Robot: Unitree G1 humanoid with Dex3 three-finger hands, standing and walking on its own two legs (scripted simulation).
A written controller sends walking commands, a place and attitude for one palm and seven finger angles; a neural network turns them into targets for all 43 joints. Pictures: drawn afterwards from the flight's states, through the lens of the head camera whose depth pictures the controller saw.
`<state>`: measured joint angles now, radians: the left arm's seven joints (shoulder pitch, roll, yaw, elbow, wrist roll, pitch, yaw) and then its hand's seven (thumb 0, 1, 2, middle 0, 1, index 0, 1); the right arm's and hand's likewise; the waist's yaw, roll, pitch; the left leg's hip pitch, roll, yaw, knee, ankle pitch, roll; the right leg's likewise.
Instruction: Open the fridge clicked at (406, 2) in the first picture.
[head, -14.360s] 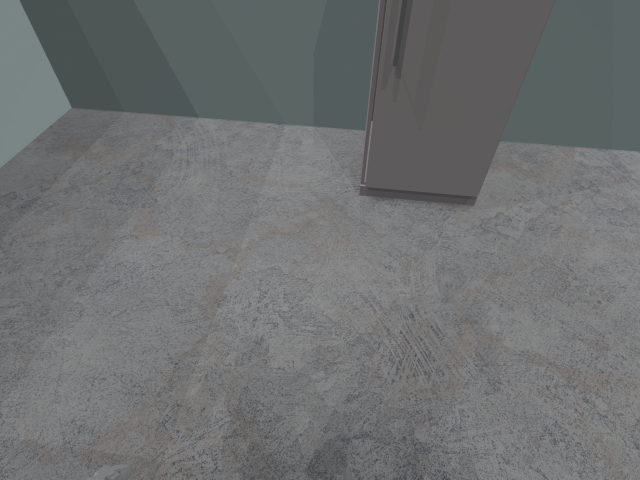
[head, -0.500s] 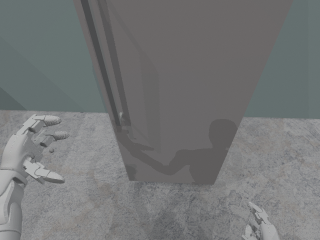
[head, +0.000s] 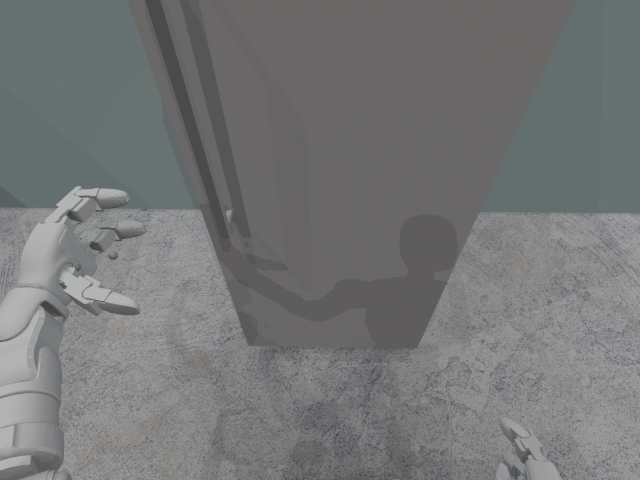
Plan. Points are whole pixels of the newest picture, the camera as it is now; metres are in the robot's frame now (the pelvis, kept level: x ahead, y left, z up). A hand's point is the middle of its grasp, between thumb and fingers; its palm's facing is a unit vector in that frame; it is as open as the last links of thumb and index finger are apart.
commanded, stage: move the hooked fingers beside the handle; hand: left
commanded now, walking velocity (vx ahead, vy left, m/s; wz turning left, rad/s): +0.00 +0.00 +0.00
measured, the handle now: (196, 115) +0.54 +0.20 +0.17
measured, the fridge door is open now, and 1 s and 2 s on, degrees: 0 0 0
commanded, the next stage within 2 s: feel for the door with the fingertips in 1.96 s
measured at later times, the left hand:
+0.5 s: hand (135, 224) +0.39 +0.26 +0.11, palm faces +0.04 -1.00 +0.02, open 13.9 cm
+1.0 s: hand (156, 186) +0.46 +0.25 +0.11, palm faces +0.02 -1.00 +0.00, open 13.9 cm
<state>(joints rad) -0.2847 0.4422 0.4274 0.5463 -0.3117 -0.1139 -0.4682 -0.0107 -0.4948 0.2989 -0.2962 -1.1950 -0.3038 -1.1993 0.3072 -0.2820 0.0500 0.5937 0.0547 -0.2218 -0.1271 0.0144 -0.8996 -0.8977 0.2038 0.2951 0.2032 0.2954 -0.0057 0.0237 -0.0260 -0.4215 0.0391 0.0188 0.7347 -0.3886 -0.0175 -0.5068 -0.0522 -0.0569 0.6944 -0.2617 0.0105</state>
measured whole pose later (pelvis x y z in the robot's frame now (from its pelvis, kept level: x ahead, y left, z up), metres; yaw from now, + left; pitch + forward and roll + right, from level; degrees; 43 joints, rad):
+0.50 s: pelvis +0.01 +0.00 +0.00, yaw +0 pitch +7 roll +0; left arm -0.48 0.46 0.43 0.75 -0.25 -0.15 -0.43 -0.01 -0.50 0.30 -0.30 -1.20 -0.30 -1.20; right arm 0.31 -0.28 0.05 0.59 0.04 -0.14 -0.11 0.01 -0.90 -0.90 0.20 0.30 0.20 0.30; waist -0.03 0.01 -0.04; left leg -0.48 0.04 0.02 0.76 -0.40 -0.01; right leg -0.57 -0.05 -0.05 0.71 -0.27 0.01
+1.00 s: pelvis +0.00 +0.00 -0.01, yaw -1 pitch +13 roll -1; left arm -0.79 0.61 0.47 1.09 -0.18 -0.26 -0.44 -0.01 -0.49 0.30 -0.30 -1.19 -0.30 -1.20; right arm 0.38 -0.30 0.04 0.63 0.04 -0.07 -0.10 0.01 -0.90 -0.90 0.20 0.30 0.20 0.30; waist -0.10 0.00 -0.05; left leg -0.64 0.06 0.02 0.84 -0.42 -0.02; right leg -0.72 -0.04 -0.05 0.77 -0.27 0.01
